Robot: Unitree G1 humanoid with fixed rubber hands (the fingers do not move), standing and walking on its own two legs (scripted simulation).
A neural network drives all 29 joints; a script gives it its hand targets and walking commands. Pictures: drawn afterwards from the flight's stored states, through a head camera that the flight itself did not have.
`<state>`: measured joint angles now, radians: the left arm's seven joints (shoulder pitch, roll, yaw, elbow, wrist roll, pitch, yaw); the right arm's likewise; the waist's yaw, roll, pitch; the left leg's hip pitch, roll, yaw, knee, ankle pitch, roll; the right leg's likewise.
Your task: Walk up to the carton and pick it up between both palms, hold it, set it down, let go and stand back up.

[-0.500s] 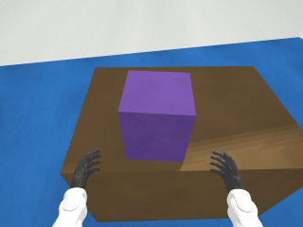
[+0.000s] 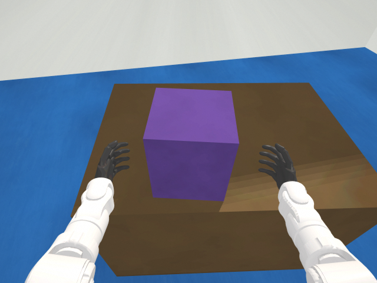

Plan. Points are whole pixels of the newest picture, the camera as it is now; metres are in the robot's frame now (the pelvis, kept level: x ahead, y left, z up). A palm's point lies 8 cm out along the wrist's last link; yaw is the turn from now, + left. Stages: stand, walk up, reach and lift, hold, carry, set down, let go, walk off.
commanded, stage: reach and lift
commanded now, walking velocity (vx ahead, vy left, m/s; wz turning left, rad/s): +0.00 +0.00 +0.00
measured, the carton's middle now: (190, 146) +0.49 +0.00 -0.01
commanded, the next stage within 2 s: none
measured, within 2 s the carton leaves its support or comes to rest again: neither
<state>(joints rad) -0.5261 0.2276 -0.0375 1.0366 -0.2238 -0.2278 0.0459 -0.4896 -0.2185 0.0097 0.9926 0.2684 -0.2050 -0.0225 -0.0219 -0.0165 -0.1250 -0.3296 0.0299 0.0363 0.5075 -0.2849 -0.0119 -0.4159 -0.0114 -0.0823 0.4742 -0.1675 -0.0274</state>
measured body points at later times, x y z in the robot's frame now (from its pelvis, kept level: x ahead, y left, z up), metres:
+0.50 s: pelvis +0.00 +0.00 +0.00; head +0.02 +0.00 +0.45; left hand +0.44 +0.19 +0.10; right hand +0.42 -0.22 +0.10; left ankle -0.02 +0.12 -0.74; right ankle +0.04 -0.10 -0.74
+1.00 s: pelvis +0.00 -0.01 +0.00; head +0.05 +0.00 +0.45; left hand +0.49 +0.18 +0.16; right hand +0.47 -0.22 +0.16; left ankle -0.02 +0.12 -0.74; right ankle +0.04 -0.10 -0.74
